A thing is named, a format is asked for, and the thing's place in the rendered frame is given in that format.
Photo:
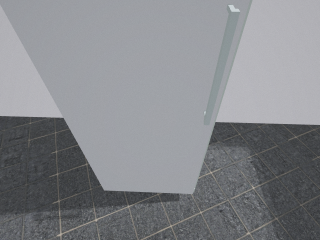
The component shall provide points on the fridge door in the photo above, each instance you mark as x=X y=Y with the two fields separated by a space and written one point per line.
x=132 y=79

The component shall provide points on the handle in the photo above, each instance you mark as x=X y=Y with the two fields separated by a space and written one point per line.
x=229 y=32

